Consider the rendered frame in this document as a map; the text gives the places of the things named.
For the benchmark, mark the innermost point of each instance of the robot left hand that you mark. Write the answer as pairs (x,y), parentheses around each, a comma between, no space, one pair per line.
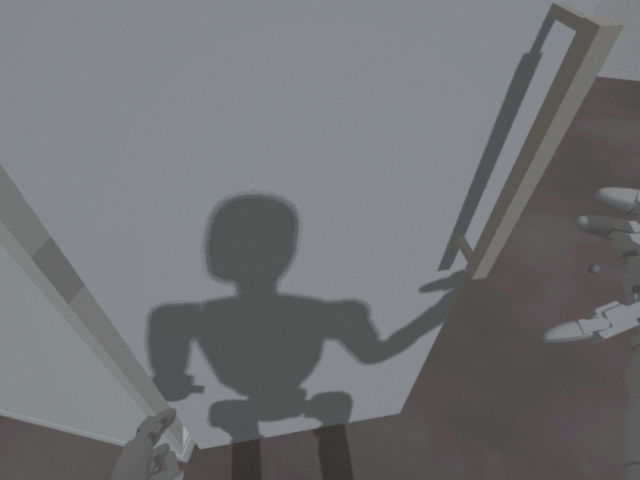
(138,460)

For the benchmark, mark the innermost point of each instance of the fridge door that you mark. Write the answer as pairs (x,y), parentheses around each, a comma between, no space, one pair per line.
(264,196)

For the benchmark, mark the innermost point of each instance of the robot right hand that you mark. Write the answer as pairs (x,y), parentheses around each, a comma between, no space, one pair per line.
(613,318)

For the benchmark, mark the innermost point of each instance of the handle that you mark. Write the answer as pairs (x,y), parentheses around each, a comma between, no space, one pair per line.
(593,41)

